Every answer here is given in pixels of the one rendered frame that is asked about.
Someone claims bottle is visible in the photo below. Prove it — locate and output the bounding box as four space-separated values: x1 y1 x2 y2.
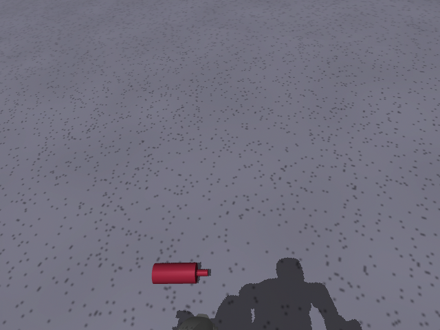
152 263 208 284

